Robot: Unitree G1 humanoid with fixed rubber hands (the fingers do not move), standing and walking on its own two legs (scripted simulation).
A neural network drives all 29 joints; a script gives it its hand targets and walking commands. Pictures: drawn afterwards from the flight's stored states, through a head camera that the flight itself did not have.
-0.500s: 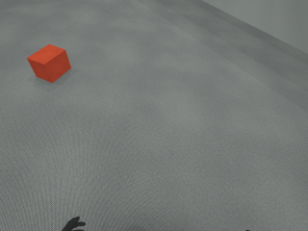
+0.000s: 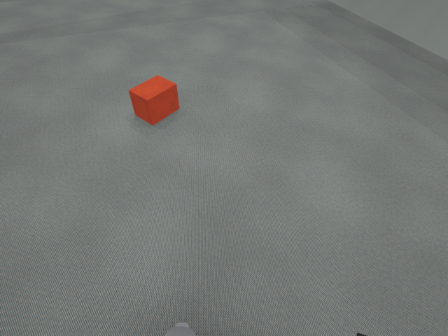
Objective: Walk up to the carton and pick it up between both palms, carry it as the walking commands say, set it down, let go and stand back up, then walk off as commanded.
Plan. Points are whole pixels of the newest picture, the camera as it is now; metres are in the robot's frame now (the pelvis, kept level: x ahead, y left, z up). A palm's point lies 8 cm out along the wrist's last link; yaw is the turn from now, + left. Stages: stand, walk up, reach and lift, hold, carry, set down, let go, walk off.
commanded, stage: walk up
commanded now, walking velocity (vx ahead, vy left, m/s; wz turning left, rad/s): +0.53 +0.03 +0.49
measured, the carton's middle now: (155, 99) +1.73 +0.55 -0.65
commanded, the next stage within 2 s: none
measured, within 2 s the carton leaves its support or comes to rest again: neither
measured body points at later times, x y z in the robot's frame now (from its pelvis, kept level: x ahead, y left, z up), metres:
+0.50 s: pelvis +0.17 +0.04 +0.01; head +0.19 +0.04 +0.46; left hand +0.25 +0.31 -0.10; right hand +0.28 -0.20 -0.11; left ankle +0.12 +0.16 -0.69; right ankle +0.20 -0.09 -0.72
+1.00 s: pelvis +0.38 +0.12 +0.02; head +0.38 +0.15 +0.47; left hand +0.43 +0.39 -0.12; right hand +0.51 -0.13 -0.08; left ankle +0.29 +0.23 -0.72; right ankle +0.43 -0.02 -0.67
